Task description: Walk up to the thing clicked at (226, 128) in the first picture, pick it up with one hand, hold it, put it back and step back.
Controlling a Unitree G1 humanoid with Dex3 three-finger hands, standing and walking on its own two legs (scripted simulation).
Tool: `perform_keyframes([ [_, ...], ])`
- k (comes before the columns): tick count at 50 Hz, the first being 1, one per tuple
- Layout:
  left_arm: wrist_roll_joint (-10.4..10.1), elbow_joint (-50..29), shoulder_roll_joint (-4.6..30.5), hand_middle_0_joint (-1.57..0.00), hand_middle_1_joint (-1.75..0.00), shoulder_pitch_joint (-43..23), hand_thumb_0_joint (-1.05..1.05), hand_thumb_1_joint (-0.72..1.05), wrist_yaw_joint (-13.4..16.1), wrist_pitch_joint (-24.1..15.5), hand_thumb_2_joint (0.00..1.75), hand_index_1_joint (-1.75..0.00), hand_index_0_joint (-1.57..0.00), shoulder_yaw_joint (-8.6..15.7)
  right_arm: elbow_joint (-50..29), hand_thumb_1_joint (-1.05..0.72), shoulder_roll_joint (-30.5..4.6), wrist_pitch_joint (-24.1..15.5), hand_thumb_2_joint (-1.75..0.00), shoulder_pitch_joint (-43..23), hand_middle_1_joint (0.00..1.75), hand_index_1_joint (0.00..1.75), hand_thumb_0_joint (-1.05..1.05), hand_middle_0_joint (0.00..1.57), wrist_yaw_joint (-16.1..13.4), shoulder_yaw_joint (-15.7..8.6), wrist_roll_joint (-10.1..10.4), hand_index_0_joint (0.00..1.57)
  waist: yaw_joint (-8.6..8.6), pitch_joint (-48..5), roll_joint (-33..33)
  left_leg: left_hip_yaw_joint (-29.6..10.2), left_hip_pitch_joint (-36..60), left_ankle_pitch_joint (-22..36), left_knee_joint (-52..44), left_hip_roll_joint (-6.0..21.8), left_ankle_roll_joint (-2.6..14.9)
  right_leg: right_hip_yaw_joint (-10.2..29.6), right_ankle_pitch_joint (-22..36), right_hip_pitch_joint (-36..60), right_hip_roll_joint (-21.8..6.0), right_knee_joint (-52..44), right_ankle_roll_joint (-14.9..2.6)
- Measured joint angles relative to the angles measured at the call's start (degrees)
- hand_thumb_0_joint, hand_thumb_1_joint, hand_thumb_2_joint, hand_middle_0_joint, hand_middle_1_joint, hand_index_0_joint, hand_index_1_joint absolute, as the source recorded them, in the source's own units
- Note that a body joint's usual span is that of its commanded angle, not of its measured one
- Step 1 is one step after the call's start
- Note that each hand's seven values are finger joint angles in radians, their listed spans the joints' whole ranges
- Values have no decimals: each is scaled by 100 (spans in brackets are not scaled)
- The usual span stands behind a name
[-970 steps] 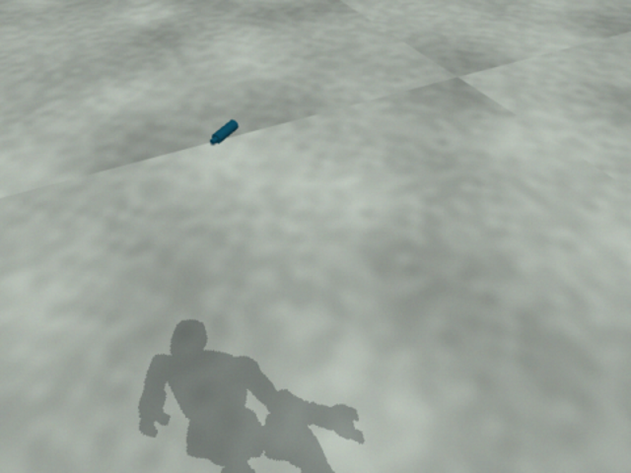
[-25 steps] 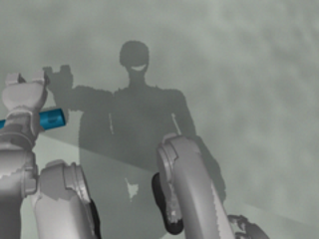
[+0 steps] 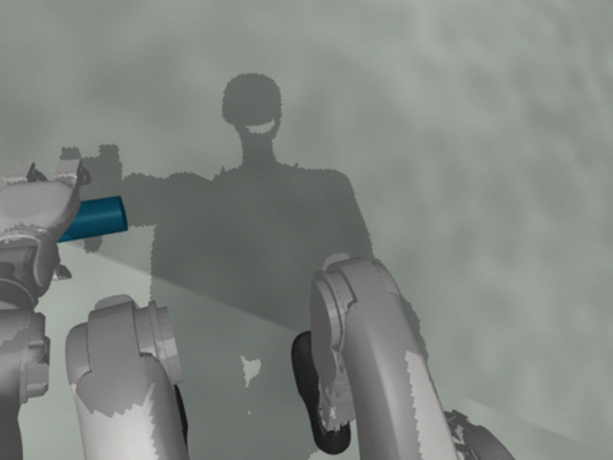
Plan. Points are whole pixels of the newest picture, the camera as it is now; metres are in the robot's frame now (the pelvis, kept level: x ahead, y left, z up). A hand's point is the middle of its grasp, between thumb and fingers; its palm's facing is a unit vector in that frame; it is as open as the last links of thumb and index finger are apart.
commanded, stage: rest palm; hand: left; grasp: from above
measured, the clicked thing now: (52, 224) +0.45 +0.29 -0.28
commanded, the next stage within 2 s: close in 1.16 s
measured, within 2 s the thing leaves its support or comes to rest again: neither
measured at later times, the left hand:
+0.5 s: hand (48, 230) +0.44 +0.28 -0.24, palm faces -0.50 -0.14 -0.85, open 14.2 cm
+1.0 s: hand (53, 224) +0.45 +0.27 -0.24, palm faces -0.41 -0.10 -0.91, open 14.2 cm
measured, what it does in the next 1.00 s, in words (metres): stands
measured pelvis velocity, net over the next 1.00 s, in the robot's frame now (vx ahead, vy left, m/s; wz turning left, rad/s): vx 0.00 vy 0.01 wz -0.07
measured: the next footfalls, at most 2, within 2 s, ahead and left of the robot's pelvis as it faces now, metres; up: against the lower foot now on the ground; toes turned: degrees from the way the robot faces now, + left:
none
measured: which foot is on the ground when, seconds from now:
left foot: down 0.00-1.00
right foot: down 0.00-1.00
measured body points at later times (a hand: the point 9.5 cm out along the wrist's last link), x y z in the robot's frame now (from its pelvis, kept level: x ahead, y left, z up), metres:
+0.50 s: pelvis +0.00 +0.00 -0.01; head +0.28 +0.08 +0.34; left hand +0.46 +0.28 -0.19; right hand +0.03 -0.25 -0.10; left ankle +0.07 +0.14 -0.27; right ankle +0.10 -0.12 -0.27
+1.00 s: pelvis +0.00 +0.01 -0.01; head +0.27 +0.11 +0.34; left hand +0.46 +0.28 -0.19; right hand +0.05 -0.26 -0.07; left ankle +0.07 +0.14 -0.27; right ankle +0.10 -0.12 -0.27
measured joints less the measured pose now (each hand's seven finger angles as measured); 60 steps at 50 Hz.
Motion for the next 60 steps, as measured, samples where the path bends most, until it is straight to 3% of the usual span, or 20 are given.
perform_keyframes([
  [4,336,385,37,-9,-99,-21,0,-53,631,174,101,-100,-7,63,19,-90,-16,-77,-90,-166,30,30,0,20,99,42,-169,20,-170,-10,-49,-36,-42,-48,80,14,13,-22,-17,-32,28,39,28],
  [7,368,548,29,-9,-97,-88,0,-53,1035,429,101,-99,-7,80,66,-90,-25,-161,-90,-268,30,30,0,20,215,53,-273,20,-246,27,-57,-43,-97,-46,108,24,23,-24,-1,-88,44,52,44],
  [10,261,783,94,-9,-96,-265,0,-53,1208,678,101,-98,-7,7,95,-89,-49,-268,-90,-324,30,30,0,20,358,106,-332,20,-293,66,-46,-56,-149,-49,127,38,21,-31,20,-154,63,62,51],
  [14,-108,913,210,-8,-96,-469,0,-52,1118,953,100,-97,-7,142,44,-89,-103,-439,-90,-339,30,30,0,20,511,210,-337,20,-339,222,-20,-69,-148,-81,172,73,37,-34,32,-179,101,86,80],
  [17,-328,952,411,-8,-97,-561,0,-52,850,985,99,-98,-7,525,-48,-90,-132,-533,-90,-299,30,30,0,20,562,269,-323,20,-403,378,7,-90,-141,-102,215,82,55,-47,28,-167,118,106,101],
  [19,-446,940,541,-8,-97,-544,0,-52,633,981,99,-98,-7,616,-85,-90,-129,-548,-90,-241,30,30,0,20,563,287,-324,20,-433,461,13,-103,-129,-124,245,88,59,-55,18,-154,128,121,110],
  [24,-595,717,655,-8,-98,-273,0,-52,208,736,98,-99,-7,578,-45,-90,-82,-468,-90,-68,30,30,0,20,545,383,-318,20,-375,564,9,-164,-81,-188,288,87,44,-104,-26,-84,136,120,109],
  [28,-501,555,656,-8,-99,-86,0,-52,134,375,98,-99,-7,363,-22,-90,-43,-402,-90,17,30,30,0,20,543,521,-346,20,-298,620,-69,-223,26,-223,299,69,19,-156,-58,45,127,104,91],
  [33,-193,555,663,-8,-98,5,0,-52,515,18,98,-99,-7,272,-29,-90,-74,-447,-90,-7,30,30,0,20,559,598,-422,20,-297,600,-173,-315,90,-232,368,47,-2,-229,-51,143,134,116,86],
  [39,194,808,578,-8,-96,-48,0,-52,1227,193,99,-98,-7,-65,90,-90,-122,-595,-90,-248,30,30,0,20,588,510,-485,20,-349,498,-201,-375,75,-214,376,67,35,-279,4,169,173,43,114],
  [41,188,861,575,-8,-96,-101,0,-52,1398,387,99,-97,-7,-126,86,-90,-140,-659,-90,-291,30,30,0,20,629,473,-469,20,-367,452,-212,-364,62,-205,338,81,48,-274,19,157,180,0,115],
  [44,-4,992,562,-8,-96,-223,0,-52,1530,705,99,-97,-7,-142,35,-90,-202,-790,-90,-320,30,30,0,20,735,461,-458,20,-400,393,-234,-332,43,-203,295,103,64,-251,32,126,190,-37,125],
  [47,-262,1108,588,-8,-96,-355,0,-51,1399,957,98,-97,-7,-55,-31,-90,-269,-901,-90,-346,30,30,0,20,810,465,-393,20,-436,391,-237,-321,6,-202,286,119,87,-241,45,87,204,-55,151],
  [51,-517,1187,786,-8,-97,-500,0,-51,995,1051,98,-98,-7,356,-165,-90,-326,-991,-90,-352,30,30,0,20,821,500,-325,20,-520,548,-256,-313,-37,-165,308,100,112,-234,58,71,194,-36,178],
  [56,-618,1039,934,-8,-99,-437,0,-51,473,839,96,-99,-7,273,-153,-91,-266,-954,-90,-266,30,30,0,20,781,608,-326,20,-501,738,-300,-350,-15,-170,361,62,80,-261,35,108,174,14,162],
  [60,-547,812,938,-8,-100,-272,0,-51,416,512,96,-100,-7,149,-133,-91,-202,-872,-90,-183,30,30,0,20,762,762,-373,20,-427,818,-307,-399,74,-230,386,47,41,-298,-18,194,164,33,141],
])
